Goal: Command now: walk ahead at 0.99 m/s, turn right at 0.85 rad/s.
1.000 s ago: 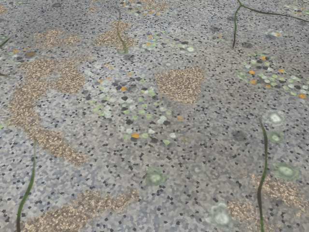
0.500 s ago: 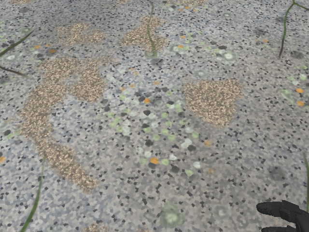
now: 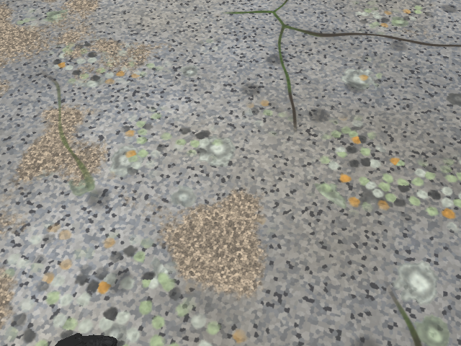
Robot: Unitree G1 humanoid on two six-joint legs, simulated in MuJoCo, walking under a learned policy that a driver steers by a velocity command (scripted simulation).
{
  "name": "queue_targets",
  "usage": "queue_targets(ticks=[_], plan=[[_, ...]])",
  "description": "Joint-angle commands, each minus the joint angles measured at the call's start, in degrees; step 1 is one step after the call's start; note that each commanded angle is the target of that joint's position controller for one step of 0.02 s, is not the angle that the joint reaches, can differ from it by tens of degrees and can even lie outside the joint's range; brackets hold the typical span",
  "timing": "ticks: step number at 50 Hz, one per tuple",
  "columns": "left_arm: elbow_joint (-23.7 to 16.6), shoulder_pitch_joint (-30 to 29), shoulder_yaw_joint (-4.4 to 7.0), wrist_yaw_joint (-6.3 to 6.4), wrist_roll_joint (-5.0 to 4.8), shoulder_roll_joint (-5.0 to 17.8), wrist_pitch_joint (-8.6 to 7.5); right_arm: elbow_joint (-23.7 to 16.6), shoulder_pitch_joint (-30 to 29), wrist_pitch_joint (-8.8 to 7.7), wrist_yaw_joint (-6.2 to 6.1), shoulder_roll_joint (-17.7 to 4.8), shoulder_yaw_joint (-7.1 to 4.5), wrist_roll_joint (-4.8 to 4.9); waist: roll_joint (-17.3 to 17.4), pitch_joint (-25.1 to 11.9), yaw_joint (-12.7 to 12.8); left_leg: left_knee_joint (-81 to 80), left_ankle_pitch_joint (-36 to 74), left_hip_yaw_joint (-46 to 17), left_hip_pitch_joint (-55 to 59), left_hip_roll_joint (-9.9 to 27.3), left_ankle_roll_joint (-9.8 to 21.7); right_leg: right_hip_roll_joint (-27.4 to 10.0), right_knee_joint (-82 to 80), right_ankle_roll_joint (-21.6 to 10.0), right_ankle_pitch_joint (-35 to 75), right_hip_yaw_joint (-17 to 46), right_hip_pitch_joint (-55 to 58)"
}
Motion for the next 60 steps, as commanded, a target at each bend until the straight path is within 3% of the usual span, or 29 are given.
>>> queue_targets(ticks=[1,2,3,4,5,7,10,13,19,21,23,24,25,26,28,30,31,32,34,36,41,42,43,44,45,46,49,54,60], plan=[[3.3,22.5,2.94,1.02,-0.26,8.6,0.08,-6.7,-8.6,1.52,-1.92,-15.7,-3.59,-0.72,8.7,-9.1,16.2,28.6,94.6,-2.6,-13.4,16.9,0.9,6.9,0.7,-3.5,-7.4,-1.1,31.9],[7.0,34.5,4.76,2.16,-0.19,11.4,0.11,-7.8,-11.9,2.43,-1.55,-16.1,-3.93,-1.24,6.9,-12.9,21.1,47.5,84.0,-4.4,-20.9,16.6,2.3,6.4,-2.9,-5.9,-13.0,4.0,44.7],[6.9,32.7,6.66,3.5,-2.06,12.8,0.87,-8.2,-15.3,2.29,-0.08,-12.9,-3.7,-0.77,-4.4,-9.3,20.2,71.9,30.8,-5.1,-34.2,4.7,2.2,3.3,-8.9,-7.8,-16.2,11.8,50.6],[4.9,24.4,7.17,3.37,0.84,19.0,1.44,-14.7,-9.1,0.68,0.84,-5.4,-1.43,-0.61,-15.0,-10.9,6.2,89.3,-4.2,-12.7,-60.8,-1.2,-1.3,-8.3,-10.2,-18.3,-8.8,40.1,62.0],[2.9,24.0,7.77,3.58,0.79,18.8,1.39,-17.1,-12.5,-1.05,0.72,-6.8,-0.62,-0.42,-5.6,-17.7,9.6,89.5,-2.2,-23.6,-67.7,0.5,-0.4,-13.8,-22.8,-22.8,-25.9,56.3,65.3],[4.7,21.6,5.97,4.4,0.84,10.8,0.42,-17.4,-16.7,-2.18,1.09,-8.7,-0.57,-0.85,7.7,-2.7,4.0,73.1,4.3,-24.6,-64.7,6.8,0.5,-11.5,-30.7,-14.8,-29.7,50.7,45.4],[3.8,18.4,4.73,4.96,-0.04,9.0,-2.4,-16.8,-15.9,1.54,1.32,-7.5,0.34,-3.36,7.6,1.2,-0.8,61.9,3.8,-23.3,-54.5,10.2,-2.4,-4.0,-30.9,-12.0,-17.8,38.1,27.3],[3.3,19.7,5.14,4.49,-0.21,10.3,-3.89,-21.3,-25.9,2.4,2.27,-6.3,1.4,-2.48,4.8,4.0,1.7,45.0,12.9,-19.4,-50.5,10.7,-4.2,0.5,-33.2,-10.6,-9.2,32.6,19.0],[4.1,24.3,6.41,3.86,-0.91,12.0,-3.56,-25.3,-33.7,1.69,2.37,-6.5,1.75,-0.28,-2.0,-0.8,7.7,21.9,30.1,-18.5,-42.2,5.0,-1.2,0.3,-27.3,-3.9,12.0,32.7,31.5],[3.5,22.5,6.83,4.32,-0.67,13.9,-3.59,-23.5,-26.9,1.38,1.49,-10.1,0.26,-0.29,-2.1,-6.0,4.1,19.1,24.7,-19.2,-31.6,2.0,-0.2,0.4,-18.2,-1.1,24.9,33.2,35.1],[2.1,16.3,7.14,3.9,0.17,15.9,-4.16,-18.3,-4.9,0.94,-0.37,-16.1,-2.61,-0.07,-1.8,-16.7,-9.0,21.7,14.5,-21.1,-8.1,5.1,1.2,2.9,6.8,1.2,23.7,31.2,27.7],[0.0,15.1,4.73,4.07,0.64,6.7,-4.79,-16.0,7.1,0.73,-1.5,-19.6,-3.93,-1.86,8.5,-23.6,-11.4,21.0,-6.3,-35.0,4.8,18.8,2.0,6.7,27.4,0.9,-12.3,26.8,17.2],[-3.9,23.5,2.86,4.16,-2.79,2.1,-4.35,-17.4,-0.7,0.91,-0.83,-23.6,-4.6,-3.55,27.9,-28.5,-1.4,6.3,-10.0,-70.1,8.8,33.3,8.0,10.8,40.2,3.1,-34.1,19.8,2.6],[-1.4,20.8,3.2,5.16,-0.73,7.7,-2.88,-19.1,-7.8,1.26,-0.26,-17.1,-4.19,-2.88,15.2,-20.0,-1.3,6.2,-7.9,-66.6,1.2,30.6,9.5,4.6,42.3,3.0,-27.9,18.1,-2.3],[-1.0,14.0,3.92,4.54,0.66,8.7,-1.31,-17.8,-11.0,1.48,0.28,-8.3,-1.88,-2.59,2.0,-8.2,-1.0,10.2,25.7,-42.1,-12.1,24.8,9.0,0.6,37.4,5.0,-23.2,15.2,-0.4],[-3.1,12.8,3.77,3.13,1.33,6.1,0.56,-14.4,-7.9,0.86,0.41,-7.6,-1.36,-1.25,6.9,-6.0,0.8,11.0,45.6,-29.9,-17.0,22.4,8.0,-1.3,33.9,6.2,-25.7,14.4,0.6],[-5.3,13.6,4.35,3.99,-4.89,6.4,0.67,-15.9,-15.6,-0.2,0.09,-7.5,-2.43,2.29,13.4,-3.7,3.0,9.4,46.0,-25.7,-18.1,18.9,7.0,-5.1,31.6,7.3,-24.7,16.0,0.2],[-6.4,11.2,3.78,3.95,-5.47,6.1,1.05,-16.0,-18.5,-0.61,-0.18,-6.7,-2.23,3.12,12.7,-2.3,3.2,7.3,44.4,-22.2,-21.2,18.6,6.8,-5.5,26.9,8.0,-23.6,14.8,0.0],[-9.3,6.6,2.43,3.57,-2.6,3.6,0.57,-15.4,-19.5,-0.75,-0.37,-9.7,-3.05,2.92,6.9,-0.2,3.2,4.2,48.4,-19.0,-28.6,17.7,8.6,-3.9,13.0,9.2,-19.6,12.2,5.5],[-8.9,7.5,1.5,2.26,-1.26,2.2,-0.5,-14.6,-19.1,-0.93,-0.3,-13.6,-4.22,2.86,5.8,-3.4,3.7,4.4,49.3,-14.9,-31.9,14.7,8.8,-1.0,-0.3,8.6,-8.5,10.3,17.7],[-6.2,10.7,3.29,2.36,1.63,8.4,-2.06,-11.2,-15.4,-1.21,0.99,-16.4,-4.26,4.74,2.7,-9.2,8.6,17.6,55.6,-16.6,-26.0,13.4,6.4,2.8,-15.2,2.3,7.3,9.9,35.4],[-5.7,12.1,4.2,3.36,2.67,12.0,-2.14,-11.1,-13.2,-1.05,1.12,-14.7,-3.43,3.63,0.1,-12.1,8.9,27.2,46.5,-15.7,-30.5,9.7,3.8,-1.7,-14.2,0.9,28.3,12.2,44.1],[-6.9,13.8,3.93,4.72,5.21,14.6,-1.69,-12.0,-8.4,-0.61,1.71,-10.1,-1.4,1.73,-12.7,-21.7,7.8,52.6,-1.8,-16.0,-45.0,3.2,-1.0,-21.8,-8.1,-9.5,63.6,29.8,60.8],[-8.3,13.6,3.07,4.86,3.94,11.9,-0.95,-10.2,-2.5,0.34,1.88,-11.9,-1.63,3.12,-12.6,-33.9,7.4,64.6,-19.1,-26.6,-47.6,1.8,-2.1,-28.3,-6.3,-15.4,68.8,35.8,64.8],[-8.8,11.1,3.4,4.71,1.67,11.6,-0.15,-10.7,-4.8,1.28,1.97,-16.5,-3.17,4.22,-7.7,-30.1,7.3,67.1,-17.4,-27.4,-51.2,4.0,-2.6,-25.4,-9.2,-14.3,54.9,31.3,59.7],[-8.1,8.1,3.16,4.75,0.03,10.2,0.07,-11.8,-8.7,2.27,1.45,-15.7,-3.38,4.44,-3.8,-23.2,5.8,64.1,-13.7,-24.8,-55.0,6.2,-3.2,-22.0,-12.3,-11.2,39.4,27.5,53.7],[-6.8,2.1,2.82,5.21,0.36,7.3,0.21,-11.2,-7.0,6.33,-0.22,-11.8,-3.54,3.6,-4.3,-12.5,0.5,60.5,-6.4,-20.4,-48.8,8.4,-6.2,-16.9,-20.8,-6.9,18.5,18.4,33.6],[-6.4,-3.1,3.93,6.76,1.11,7.1,-0.11,-14.9,-10.1,8.56,-0.27,-8.0,-3.27,2.47,-5.2,-10.5,-0.7,47.3,6.1,-18.0,-42.2,10.5,-5.1,-16.9,-25.7,-5.2,3.5,8.1,24.8],[-4.0,-1.8,5.43,6.9,-1.23,9.2,0.75,-18.3,-13.8,9.46,2.41,-10.2,-4.5,2.24,-5.5,-9.6,-0.7,32.3,8.8,-14.1,-37.2,9.2,0.2,-20.0,-20.8,-0.6,-2.8,3.9,29.8]])
Keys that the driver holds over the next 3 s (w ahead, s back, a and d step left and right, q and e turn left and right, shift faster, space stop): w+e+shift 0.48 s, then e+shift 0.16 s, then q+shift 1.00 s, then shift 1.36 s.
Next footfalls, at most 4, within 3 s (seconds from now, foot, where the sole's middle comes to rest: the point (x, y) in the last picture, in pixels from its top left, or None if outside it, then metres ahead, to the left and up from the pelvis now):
0.06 right None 0.25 -0.02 -0.75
0.46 left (219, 261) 0.71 0.05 -0.75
0.84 right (328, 232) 0.80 -0.31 -0.75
1.24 left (253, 204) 0.92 -0.07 -0.75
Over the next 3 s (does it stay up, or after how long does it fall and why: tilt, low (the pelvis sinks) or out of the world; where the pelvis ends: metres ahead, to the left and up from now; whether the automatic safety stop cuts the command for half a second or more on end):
stays up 0.87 -0.14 0.03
